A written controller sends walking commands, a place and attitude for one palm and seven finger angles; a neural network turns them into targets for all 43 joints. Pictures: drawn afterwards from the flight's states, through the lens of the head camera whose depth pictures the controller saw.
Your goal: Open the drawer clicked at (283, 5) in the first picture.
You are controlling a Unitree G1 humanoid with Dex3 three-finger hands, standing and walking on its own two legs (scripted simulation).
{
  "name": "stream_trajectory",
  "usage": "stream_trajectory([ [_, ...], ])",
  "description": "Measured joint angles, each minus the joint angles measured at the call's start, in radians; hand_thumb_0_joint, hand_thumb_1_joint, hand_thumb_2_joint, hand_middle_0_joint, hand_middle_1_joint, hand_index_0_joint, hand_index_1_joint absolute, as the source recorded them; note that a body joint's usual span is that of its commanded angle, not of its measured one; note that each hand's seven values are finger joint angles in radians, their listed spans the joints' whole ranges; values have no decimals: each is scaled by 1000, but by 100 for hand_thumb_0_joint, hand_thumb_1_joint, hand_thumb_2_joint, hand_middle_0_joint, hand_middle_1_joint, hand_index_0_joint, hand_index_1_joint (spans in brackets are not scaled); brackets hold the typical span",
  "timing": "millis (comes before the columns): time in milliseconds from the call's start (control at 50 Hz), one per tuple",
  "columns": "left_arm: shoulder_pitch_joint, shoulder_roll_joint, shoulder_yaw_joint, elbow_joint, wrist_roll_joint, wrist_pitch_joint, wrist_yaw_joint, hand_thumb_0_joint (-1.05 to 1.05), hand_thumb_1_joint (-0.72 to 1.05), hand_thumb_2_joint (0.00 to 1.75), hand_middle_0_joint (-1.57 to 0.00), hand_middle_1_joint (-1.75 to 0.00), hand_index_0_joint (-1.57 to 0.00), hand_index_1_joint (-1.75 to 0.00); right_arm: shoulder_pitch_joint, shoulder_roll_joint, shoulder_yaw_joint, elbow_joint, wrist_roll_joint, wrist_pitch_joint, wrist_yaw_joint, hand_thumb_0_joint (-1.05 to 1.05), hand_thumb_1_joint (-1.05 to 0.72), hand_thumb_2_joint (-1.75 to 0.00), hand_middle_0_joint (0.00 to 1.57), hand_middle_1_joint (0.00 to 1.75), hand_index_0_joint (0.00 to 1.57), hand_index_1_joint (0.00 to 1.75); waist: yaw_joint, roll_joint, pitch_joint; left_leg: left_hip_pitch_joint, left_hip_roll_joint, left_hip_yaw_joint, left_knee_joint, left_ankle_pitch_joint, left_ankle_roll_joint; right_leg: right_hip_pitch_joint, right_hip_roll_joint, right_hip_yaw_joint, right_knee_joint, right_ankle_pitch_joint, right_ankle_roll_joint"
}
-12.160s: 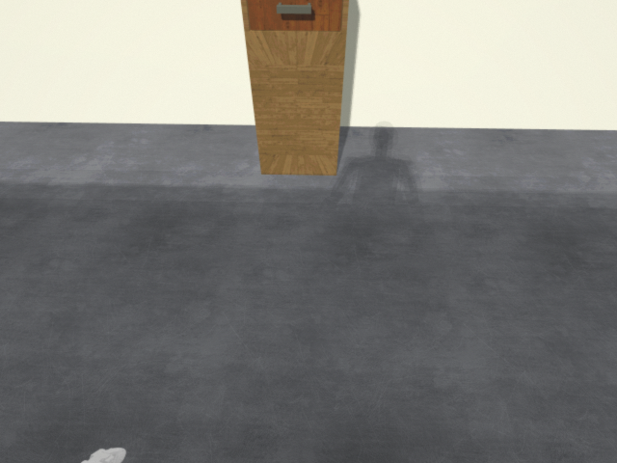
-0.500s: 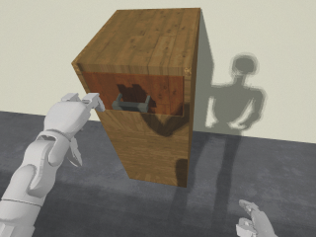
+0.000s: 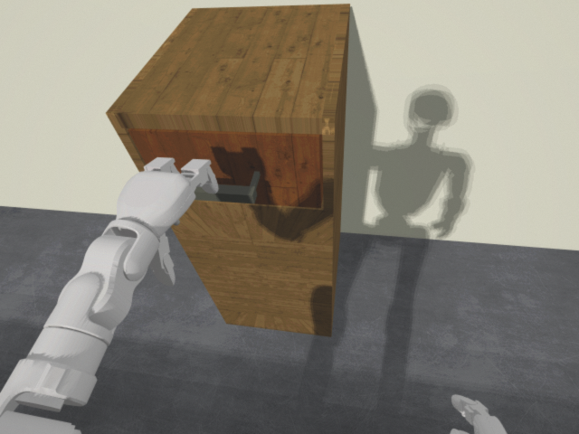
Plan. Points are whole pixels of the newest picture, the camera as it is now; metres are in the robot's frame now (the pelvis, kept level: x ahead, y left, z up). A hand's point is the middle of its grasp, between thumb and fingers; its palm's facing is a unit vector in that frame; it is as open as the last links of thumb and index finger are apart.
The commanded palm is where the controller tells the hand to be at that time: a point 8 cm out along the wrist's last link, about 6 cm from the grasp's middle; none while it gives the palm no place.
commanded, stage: move the hooked fingers above the handle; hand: left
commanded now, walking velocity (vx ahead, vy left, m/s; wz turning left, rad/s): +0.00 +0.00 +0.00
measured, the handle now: (225, 184) +0.52 +0.18 +0.02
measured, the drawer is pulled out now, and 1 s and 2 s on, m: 0.00 0.00 0.00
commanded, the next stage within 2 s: lower the fingers behind the handle in 1.58 s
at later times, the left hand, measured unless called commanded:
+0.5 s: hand (201, 202) +0.41 +0.18 +0.09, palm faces -0.01 -0.04 -1.00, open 13.8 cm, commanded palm +0.40 +0.19 +0.15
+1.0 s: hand (222, 186) +0.46 +0.16 +0.08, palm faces -0.03 -0.01 -1.00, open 13.8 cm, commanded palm +0.44 +0.17 +0.14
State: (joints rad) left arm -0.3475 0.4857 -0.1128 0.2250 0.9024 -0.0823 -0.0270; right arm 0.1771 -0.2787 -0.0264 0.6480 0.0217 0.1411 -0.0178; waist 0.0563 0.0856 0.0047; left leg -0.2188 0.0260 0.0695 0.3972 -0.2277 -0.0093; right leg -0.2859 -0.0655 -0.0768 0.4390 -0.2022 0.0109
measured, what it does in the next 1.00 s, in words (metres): stands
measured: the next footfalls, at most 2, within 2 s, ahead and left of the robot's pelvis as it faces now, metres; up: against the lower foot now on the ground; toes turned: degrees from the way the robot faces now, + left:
none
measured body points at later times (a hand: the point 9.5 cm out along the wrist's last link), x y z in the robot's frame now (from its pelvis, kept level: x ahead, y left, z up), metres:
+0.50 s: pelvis +0.01 +0.00 +0.00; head +0.05 -0.04 +0.44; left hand +0.41 +0.18 +0.14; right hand +0.15 -0.25 -0.14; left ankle -0.02 +0.13 -0.74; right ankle +0.01 -0.13 -0.74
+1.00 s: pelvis +0.01 -0.01 -0.01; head +0.06 -0.04 +0.44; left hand +0.45 +0.16 +0.13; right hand +0.10 -0.27 -0.15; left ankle -0.02 +0.13 -0.74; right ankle +0.01 -0.13 -0.74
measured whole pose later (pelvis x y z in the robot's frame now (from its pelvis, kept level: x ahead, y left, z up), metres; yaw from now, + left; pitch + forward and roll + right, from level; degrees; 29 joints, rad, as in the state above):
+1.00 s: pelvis +0.01 -0.01 -0.01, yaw -1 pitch +8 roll +1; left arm -0.70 0.40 -0.16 0.72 1.01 -0.04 0.11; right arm 0.25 -0.26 -0.05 0.68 0.02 0.15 -0.03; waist -0.01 0.06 -0.06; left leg -0.34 0.04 0.08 0.48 -0.28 -0.02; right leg -0.42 -0.06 -0.06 0.54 -0.26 0.00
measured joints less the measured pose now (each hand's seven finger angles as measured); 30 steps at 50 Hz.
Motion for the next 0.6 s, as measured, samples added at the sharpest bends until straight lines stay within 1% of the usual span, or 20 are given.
stream_trajectory([
  [60,-28,-7,0,41,9,-2,25,0,-49,30,-32,-120,-32,-120,3,4,-1,6,2,-1,-1,1,-91,-89,20,30,20,30,-6,-4,-3,-8,1,4,3,-3,-1,-12,1,4,6,-3,-1],
  [120,-56,-9,2,77,22,20,44,0,-49,31,-32,-120,-32,-120,8,8,-2,8,3,0,1,1,-91,-89,20,30,20,30,-11,-6,-9,-16,2,7,6,-6,-1,-22,2,8,12,-6,-1],
  [180,-77,-15,-4,100,28,46,48,0,-49,31,-32,-120,-32,-120,15,10,-4,8,5,4,4,1,-91,-89,20,30,20,30,-13,-5,-17,-22,3,9,10,-10,-2,-29,3,10,17,-10,-1],
  [240,-94,-22,-14,124,31,58,41,0,-49,31,-32,-120,-32,-120,18,10,-2,8,7,8,3,1,-91,-89,20,30,20,30,-15,-5,-22,-24,3,10,13,-15,-1,-33,3,11,22,-15,-1],
  [340,-105,-35,-30,140,36,51,33,0,-49,31,-31,-120,-32,-120,22,10,-4,0,5,10,1,1,-91,-89,20,30,20,30,-19,-6,-28,-31,3,10,22,-23,-1,-41,2,12,31,-24,-1],
  [440,-126,-54,-45,167,44,39,58,0,-49,31,-32,-120,-32,-120,21,11,-7,3,4,7,0,1,-91,-89,20,30,20,30,-17,-10,-33,-41,4,9,35,-33,-2,-51,2,12,44,-34,-1],
  [540,-178,-58,-54,242,67,54,80,0,-49,31,-32,-120,-32,-120,19,17,-7,9,4,5,-3,1,-91,-89,20,30,20,30,-23,-18,-37,-61,5,7,47,-38,-4,-70,2,10,57,-41,-3],
  [600,-202,-62,-65,261,70,63,85,0,-49,31,-32,-120,-32,-120,27,18,-14,9,2,4,-1,1,-91,-89,20,30,20,30,-25,-17,-43,-71,5,4,54,-42,-5,-78,2,8,63,-45,-3],
])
